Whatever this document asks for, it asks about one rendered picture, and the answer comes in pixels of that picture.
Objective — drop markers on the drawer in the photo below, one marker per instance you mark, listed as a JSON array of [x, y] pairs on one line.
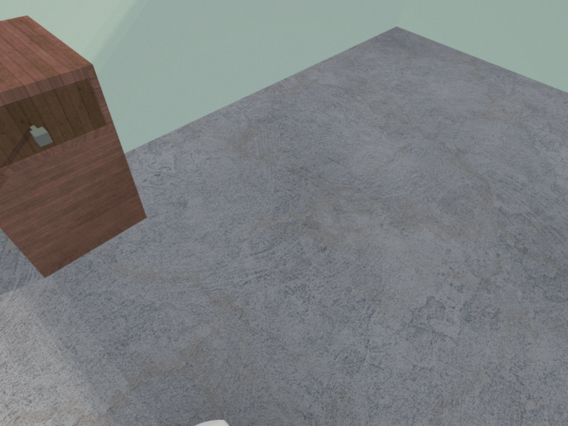
[[66, 113]]

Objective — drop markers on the cabinet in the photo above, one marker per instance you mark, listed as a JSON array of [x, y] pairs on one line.
[[65, 201]]

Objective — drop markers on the handle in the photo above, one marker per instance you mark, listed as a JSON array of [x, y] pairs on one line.
[[40, 135]]

